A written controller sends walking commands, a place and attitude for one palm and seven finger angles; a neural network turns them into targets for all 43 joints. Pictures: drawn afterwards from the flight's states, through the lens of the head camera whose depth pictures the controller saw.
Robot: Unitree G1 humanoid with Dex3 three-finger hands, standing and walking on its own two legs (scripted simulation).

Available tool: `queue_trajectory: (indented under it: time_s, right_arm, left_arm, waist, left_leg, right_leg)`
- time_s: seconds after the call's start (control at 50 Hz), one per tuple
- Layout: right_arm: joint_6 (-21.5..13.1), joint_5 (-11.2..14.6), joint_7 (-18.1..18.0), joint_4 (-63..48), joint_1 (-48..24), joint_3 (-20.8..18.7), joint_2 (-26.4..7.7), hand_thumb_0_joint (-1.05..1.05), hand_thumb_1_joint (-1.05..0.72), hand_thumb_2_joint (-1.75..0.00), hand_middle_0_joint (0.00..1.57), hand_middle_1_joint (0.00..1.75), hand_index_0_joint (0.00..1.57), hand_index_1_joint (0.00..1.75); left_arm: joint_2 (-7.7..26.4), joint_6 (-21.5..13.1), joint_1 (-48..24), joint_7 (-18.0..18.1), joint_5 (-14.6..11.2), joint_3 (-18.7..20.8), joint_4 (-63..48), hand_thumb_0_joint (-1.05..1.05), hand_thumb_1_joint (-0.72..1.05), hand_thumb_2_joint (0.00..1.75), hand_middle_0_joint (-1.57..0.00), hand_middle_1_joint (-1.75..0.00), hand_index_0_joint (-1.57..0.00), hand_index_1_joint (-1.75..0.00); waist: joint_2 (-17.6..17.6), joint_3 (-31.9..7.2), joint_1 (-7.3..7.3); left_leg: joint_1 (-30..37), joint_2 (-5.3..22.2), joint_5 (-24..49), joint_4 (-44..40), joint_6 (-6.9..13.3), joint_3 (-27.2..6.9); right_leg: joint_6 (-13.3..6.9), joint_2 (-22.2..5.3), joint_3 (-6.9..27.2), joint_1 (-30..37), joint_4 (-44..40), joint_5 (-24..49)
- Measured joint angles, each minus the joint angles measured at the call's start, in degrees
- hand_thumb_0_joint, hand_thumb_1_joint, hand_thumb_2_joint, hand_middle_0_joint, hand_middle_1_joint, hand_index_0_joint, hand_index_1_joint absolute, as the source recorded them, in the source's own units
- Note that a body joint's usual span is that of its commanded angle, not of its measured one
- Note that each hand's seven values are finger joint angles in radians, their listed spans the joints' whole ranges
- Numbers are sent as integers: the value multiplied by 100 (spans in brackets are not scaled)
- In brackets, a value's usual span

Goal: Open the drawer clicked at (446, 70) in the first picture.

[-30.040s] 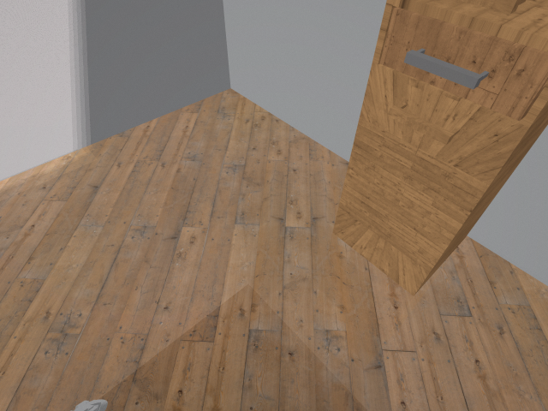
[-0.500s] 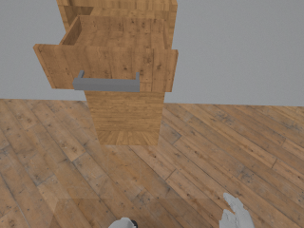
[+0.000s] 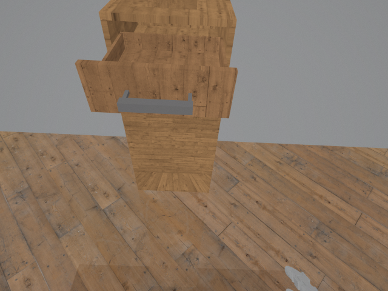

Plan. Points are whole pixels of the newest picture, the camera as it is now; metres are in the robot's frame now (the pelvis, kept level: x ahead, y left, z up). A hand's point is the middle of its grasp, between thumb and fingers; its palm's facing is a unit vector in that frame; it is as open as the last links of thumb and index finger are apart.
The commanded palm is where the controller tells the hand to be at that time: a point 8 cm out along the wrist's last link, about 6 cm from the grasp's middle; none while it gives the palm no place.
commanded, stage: stop stepping back and stand still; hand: left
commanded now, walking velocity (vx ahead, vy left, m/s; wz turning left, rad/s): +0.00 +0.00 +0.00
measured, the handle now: (157, 100) +0.52 +0.12 +0.13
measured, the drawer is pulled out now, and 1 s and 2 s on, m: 0.29 0.29 0.29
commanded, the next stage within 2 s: let the arm hang, fingers relaxed in 0.32 s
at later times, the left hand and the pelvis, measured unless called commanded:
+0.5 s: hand (27, 154) +0.24 +0.25 +0.24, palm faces +0.39 -0.76 -0.53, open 7.4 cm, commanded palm none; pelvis +0.00 +0.01 +0.00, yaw +1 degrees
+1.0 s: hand out of the picture -0.16 +0.16 -0.15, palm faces +0.13 -0.97 -0.22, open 7.2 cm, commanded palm none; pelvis -0.04 -0.01 +0.01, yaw +4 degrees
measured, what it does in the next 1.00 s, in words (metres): stands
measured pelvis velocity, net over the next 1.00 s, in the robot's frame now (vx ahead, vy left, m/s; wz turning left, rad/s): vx -0.04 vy -0.01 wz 0.06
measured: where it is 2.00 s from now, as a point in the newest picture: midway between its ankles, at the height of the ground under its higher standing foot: outside the picture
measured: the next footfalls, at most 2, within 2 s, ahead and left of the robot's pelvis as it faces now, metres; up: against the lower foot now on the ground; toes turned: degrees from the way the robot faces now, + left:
none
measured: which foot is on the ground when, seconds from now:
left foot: down 0.00-1.00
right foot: down 0.00-1.00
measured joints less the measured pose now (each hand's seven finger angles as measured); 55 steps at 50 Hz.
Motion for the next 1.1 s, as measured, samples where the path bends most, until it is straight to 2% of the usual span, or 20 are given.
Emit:
queue_trajectory:
  time_s: [0.04, 0.12, 0.2, 0.28, 0.36, 0.42, 0.44, 0.46, 0.5, 0.54, 0.6, 0.64, 0.68, 0.7, 0.72, 0.76, 0.8, 0.88, 0.98, 1.1]
  right_arm:
    - [29, 2, -28, 15, 6, 0, -97, 1, -90, -90, 21, 30, 20, 30]
    - [38, 35, -87, 3, -97, -33, -141, 1, -90, -90, 20, 30, 20, 30]
    - [-47, 35, -35, -146, -235, -5, -86, 1, -91, -90, 20, 30, 20, 30]
    - [-95, 27, 54, -294, -377, 11, -28, 1, -91, -90, 20, 30, 20, 30]
    - [-93, 24, 43, -367, -431, -37, -3, 1, -90, -90, 20, 30, 20, 30]
    - [-67, 46, 1, -337, -426, -81, -35, 1, -90, -90, 20, 30, 20, 30]
    - [-215, 138, 40, -217, -418, -92, -132, 1, -90, -90, 20, 30, 20, 30]
    - [-329, 148, 117, -27, -442, -127, -272, 1, -90, -90, 20, 30, 20, 30]
    - [-238, 43, 214, 388, -560, -183, -541, 1, -90, -90, 20, 30, 20, 30]
    - [3, -86, 211, 675, -660, -202, -683, 1, -90, -90, 20, 30, 20, 30]
    - [259, -180, 196, 926, -689, -194, -667, 1, -91, -90, 20, 30, 20, 30]
    - [460, -211, 200, 1041, -568, -216, -610, 1, -91, -90, 20, 30, 20, 30]
    - [636, -246, 201, 1200, -381, -204, -522, 1, -91, -90, 20, 30, 20, 30]
    - [684, -249, 194, 1300, -266, -196, -469, 1, -91, -90, 20, 30, 20, 30]
    - [699, -245, 175, 1406, -118, -193, -396, 1, -91, -90, 20, 30, 20, 30]
    - [697, -246, 113, 1704, 142, -161, -195, 1, -91, -90, 20, 30, 20, 30]
    - [719, -246, 72, 1988, 390, -123, -24, 1, -91, -90, 20, 30, 20, 30]
    - [763, -207, 30, 2364, 743, -114, 196, 1, -91, -90, 20, 30, 20, 30]
    - [746, -186, 10, 2494, 796, -162, 324, 1, -91, -90, 20, 30, 20, 30]
    - [690, -210, 20, 2425, 613, -203, 419, 1, -91, -90, 20, 30, 20, 30]
  left_arm:
    - [45, -32, -179, 53, -24, 80, 203, 1, 88, 90, -22, -31, -22, -31]
    - [-46, 37, -410, 84, -48, 145, 709, 1, 88, 90, -22, -31, -21, -31]
    - [-299, 177, -275, 58, -46, 60, 862, 1, 89, 90, -21, -30, -21, -31]
    - [-486, 196, 351, -9, -54, -141, 365, 1, 89, 90, -21, -30, -21, -31]
    - [-272, 16, 856, -60, -63, -87, -148, 1, 88, 90, -21, -31, -21, -31]
    - [-14, -117, 827, -49, -81, 112, -198, 1, 88, 90, -22, -31, -22, -31]
    - [40, -269, 638, -78, -90, -152, 151, 1, 88, 90, -22, -31, -22, -31]
    - [-1, -239, 389, -191, -12, -617, 745, 1, 88, 90, -21, -31, -21, -31]
    - [-328, 332, 3, -426, 185, -1527, 2334, 0, 89, 90, -21, -30, -21, -31]
    - [-768, 1057, -241, -553, 294, -2166, 4175, 0, 90, 90, -20, -30, -20, -30]
    - [-1333, 1757, -335, -673, 422, -2837, 6680, 0, 91, 90, -19, -30, -19, -30]
    - [-1785, 2043, -188, -747, 440, -3274, 7977, 1, 92, 90, -19, -30, -19, -30]
    - [-2222, 2175, 53, -797, 429, -3598, 8908, 1, 92, 90, -19, -30, -19, -30]
    - [-2422, 2190, 191, -814, 417, -3704, 9282, 2, 92, 90, -19, -30, -19, -30]
    - [-2518, 2152, 311, -665, 388, -3581, 9568, 1, 96, 90, -20, -30, -20, -30]
    - [-2450, 2067, 486, -651, 349, -3518, 10053, 0, 102, 90, -21, -30, -20, -30]
    - [-2381, 2011, 659, -696, 317, -3517, 10427, 0, 103, 90, -21, -30, -20, -30]
    - [-2319, 1883, 988, -724, 295, -3519, 10928, 1, 99, 90, -21, -30, -20, -30]
    - [-2354, 1804, 1140, -666, 301, -3530, 11272, 1, 95, 90, -20, -30, -20, -30]
    - [-2432, 1758, 877, -617, 333, -3499, 11249, 1, 92, 90, -20, -30, -20, -30]
  waist:
    - [74, -8, 26]
    - [46, 45, 102]
    - [83, 110, 46]
    - [104, 194, -54]
    - [57, 264, -54]
    - [63, 291, 13]
    - [126, 231, 54]
    - [214, 142, 92]
    - [392, -96, 93]
    - [522, -263, -8]
    - [485, -188, -120]
    - [522, -24, -240]
    - [455, 193, -235]
    - [403, 308, -214]
    - [356, 402, -179]
    - [159, 617, -68]
    - [37, 737, 71]
    - [26, 780, 218]
    - [150, 742, 177]
    - [276, 552, 102]
  left_leg:
    - [261, 14, 328, -657, 51, 20]
    - [432, -105, 516, -861, -31, 154]
    - [507, -121, 603, -1089, -29, 195]
    - [492, -46, 688, -1220, -63, 191]
    - [456, -9, 729, -1268, -83, 190]
    - [460, -5, 778, -1317, -85, 176]
    - [356, -21, 789, -1245, -73, 148]
    - [246, -76, 780, -1147, -54, 119]
    - [86, -242, 761, -1010, 9, 91]
    - [-7, -394, 768, -917, 67, 60]
    - [-43, -484, 694, -661, -3, 88]
    - [-48, -404, 250, -439, -9, -16]
    - [-53, -300, 13, -196, 26, -124]
    - [-1, -245, 34, -207, 35, -166]
    - [97, -181, 189, -387, 42, -229]
    - [201, -136, 738, -676, -81, -297]
    - [290, -124, 822, -907, -171, -317]
    - [419, -155, 1043, -1372, -175, -341]
    - [500, -181, 1202, -1600, -150, -310]
    - [518, -207, 1251, -1672, -123, -231]
  right_leg:
    - [58, -24, -28, 53, 8, -28]
    - [180, -163, 100, 101, 60, -67]
    - [173, -162, 145, 157, -152, 35]
    - [161, -76, 142, 209, -450, 213]
    - [143, -34, 143, 200, -566, 295]
    - [144, -26, 129, 220, -637, 351]
    - [170, -56, 83, 80, -474, 358]
    - [206, -120, 76, -102, -191, 314]
    - [278, -225, 291, -449, 481, -124]
    - [345, -236, 601, -645, 959, -637]
    - [279, -259, 774, -552, 740, 58]
    - [202, -180, 660, -450, 758, -99]
    - [141, -52, 585, -328, 579, -115]
    - [117, 18, 551, -273, 467, -55]
    - [97, 98, 491, -236, 359, 20]
    - [72, 144, 433, -146, 181, 139]
    - [70, 152, 422, -21, -131, 316]
    - [74, 120, 402, 124, -613, 600]
    - [88, 91, 432, 175, -788, 729]
    - [97, 57, 501, 92, -689, 715]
